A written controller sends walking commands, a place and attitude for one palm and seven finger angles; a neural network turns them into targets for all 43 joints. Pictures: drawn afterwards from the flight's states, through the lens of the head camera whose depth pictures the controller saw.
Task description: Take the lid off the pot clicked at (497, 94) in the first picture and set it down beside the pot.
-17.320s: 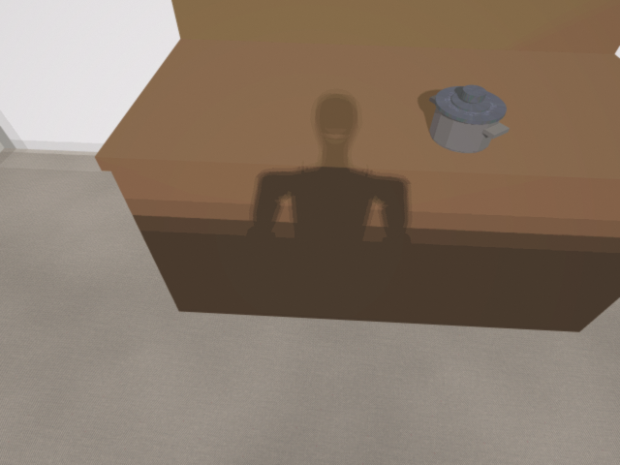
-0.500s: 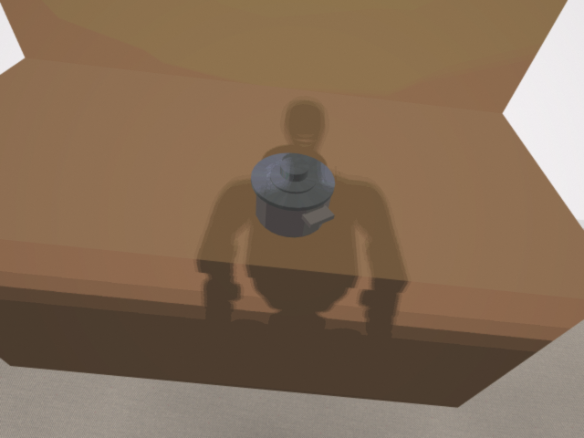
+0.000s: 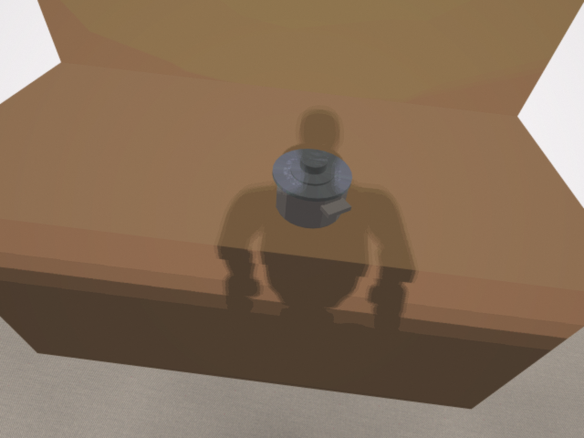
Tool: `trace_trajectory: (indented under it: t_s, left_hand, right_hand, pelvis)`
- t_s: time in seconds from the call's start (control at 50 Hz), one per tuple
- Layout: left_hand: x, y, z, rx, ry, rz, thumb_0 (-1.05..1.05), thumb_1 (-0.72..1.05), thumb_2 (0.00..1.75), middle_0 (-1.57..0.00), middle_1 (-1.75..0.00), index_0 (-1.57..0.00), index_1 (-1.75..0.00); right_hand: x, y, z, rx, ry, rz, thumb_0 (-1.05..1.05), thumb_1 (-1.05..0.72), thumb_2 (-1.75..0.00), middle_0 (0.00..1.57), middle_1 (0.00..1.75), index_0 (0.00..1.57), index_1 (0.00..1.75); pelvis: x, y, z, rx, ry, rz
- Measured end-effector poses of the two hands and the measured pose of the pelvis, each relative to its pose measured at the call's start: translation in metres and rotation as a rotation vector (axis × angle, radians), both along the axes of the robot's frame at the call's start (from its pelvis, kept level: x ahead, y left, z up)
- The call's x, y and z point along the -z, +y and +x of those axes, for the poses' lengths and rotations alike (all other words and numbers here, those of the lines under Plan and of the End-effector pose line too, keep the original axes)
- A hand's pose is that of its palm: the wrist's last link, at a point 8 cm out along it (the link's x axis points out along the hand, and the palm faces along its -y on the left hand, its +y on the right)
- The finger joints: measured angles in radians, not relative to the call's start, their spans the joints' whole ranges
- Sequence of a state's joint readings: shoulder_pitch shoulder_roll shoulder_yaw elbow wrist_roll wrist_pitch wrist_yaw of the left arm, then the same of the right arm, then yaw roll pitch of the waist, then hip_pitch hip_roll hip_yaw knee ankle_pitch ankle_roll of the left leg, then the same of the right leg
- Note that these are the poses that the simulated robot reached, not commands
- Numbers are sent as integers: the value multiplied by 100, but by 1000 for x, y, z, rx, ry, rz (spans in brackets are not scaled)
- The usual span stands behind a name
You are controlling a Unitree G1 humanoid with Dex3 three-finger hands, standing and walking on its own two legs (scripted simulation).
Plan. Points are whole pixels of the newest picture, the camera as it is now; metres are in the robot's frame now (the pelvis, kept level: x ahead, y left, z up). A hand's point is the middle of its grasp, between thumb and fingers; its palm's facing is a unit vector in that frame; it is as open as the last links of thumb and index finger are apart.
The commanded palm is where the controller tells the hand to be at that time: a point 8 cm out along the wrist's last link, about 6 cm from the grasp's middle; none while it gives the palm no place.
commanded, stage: look again from close up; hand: left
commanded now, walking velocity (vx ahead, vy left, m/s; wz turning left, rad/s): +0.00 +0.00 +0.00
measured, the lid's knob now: (313, 162) +0.58 +0.02 +0.08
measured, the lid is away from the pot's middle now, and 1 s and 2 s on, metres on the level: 0.00 0.00 0.00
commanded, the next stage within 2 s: none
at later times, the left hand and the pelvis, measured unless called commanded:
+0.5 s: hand out of the picture -0.02 +0.24 -0.21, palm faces +0.05 -0.99 -0.15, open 7.4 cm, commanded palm none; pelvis -0.12 +0.05 -0.03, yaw -1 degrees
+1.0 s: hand out of the picture -0.19 +0.31 -0.21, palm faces -0.01 -1.00 -0.09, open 7.4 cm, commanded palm none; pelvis -0.20 +0.15 -0.01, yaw -3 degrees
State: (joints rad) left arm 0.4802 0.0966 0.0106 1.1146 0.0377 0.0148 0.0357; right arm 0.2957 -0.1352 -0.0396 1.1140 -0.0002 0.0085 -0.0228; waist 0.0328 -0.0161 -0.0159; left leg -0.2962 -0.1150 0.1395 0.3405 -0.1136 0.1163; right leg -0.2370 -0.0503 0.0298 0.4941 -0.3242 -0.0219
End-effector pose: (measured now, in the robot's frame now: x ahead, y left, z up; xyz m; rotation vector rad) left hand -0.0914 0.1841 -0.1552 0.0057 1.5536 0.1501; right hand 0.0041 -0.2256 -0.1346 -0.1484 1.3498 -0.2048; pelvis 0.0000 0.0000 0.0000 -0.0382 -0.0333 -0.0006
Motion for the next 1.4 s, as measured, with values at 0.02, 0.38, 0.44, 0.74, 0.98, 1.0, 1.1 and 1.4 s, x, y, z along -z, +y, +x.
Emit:
trace_trajectory:
  t_s: [0.02,0.38,0.44,0.74,0.98,1.0,1.1,1.4]
  left_hand:
    - [0,0,-4,-5,1,-1,0,91,89,-20,-30,-19,-29]
    - [68,57,-13,91,-158,13,1,91,89,-20,-30,-20,-29]
    - [58,79,28,112,-290,51,1,91,89,-20,-30,-20,-29]
    - [-12,141,-2,166,-318,96,0,91,89,-20,-30,-19,-29]
    - [29,171,-103,123,-131,4,1,91,89,-20,-30,-20,-29]
    - [28,174,-102,119,-139,-1,1,91,89,-20,-30,-20,-29]
    - [13,193,-99,115,-189,3,0,91,89,-20,-30,-20,-29]
    - [-8,268,-203,44,-68,135,0,91,89,-20,-30,-20,-29]
  right_hand:
    - [0,0,-2,-3,-2,0,1,-92,-90,20,30,20,30]
    - [20,33,-112,103,-84,-88,0,-91,-90,20,30,19,30]
    - [28,65,-164,124,3,-49,0,-91,-90,20,30,19,30]
    - [-2,126,-218,151,44,25,1,-90,-90,20,30,20,30]
    - [-15,126,-263,134,105,-117,1,-91,-90,20,30,19,30]
    - [-15,131,-263,121,109,-117,1,-91,-90,20,30,19,30]
    - [-20,166,-252,71,79,-73,1,-91,-90,20,30,19,30]
    - [-6,203,-225,39,-57,-25,2,-93,-90,20,30,20,30]
  pelvis:
    - [0,1,-3,-2,-2,0]
    - [45,35,-95,52,-58,58]
    - [43,44,-110,61,-73,69]
    - [-2,96,-164,44,49,-5]
    - [14,143,-200,43,-12,-14]
    - [12,148,-204,47,-11,-7]
    - [-2,166,-218,34,12,-4]
    - [-1,216,-256,27,-11,13]
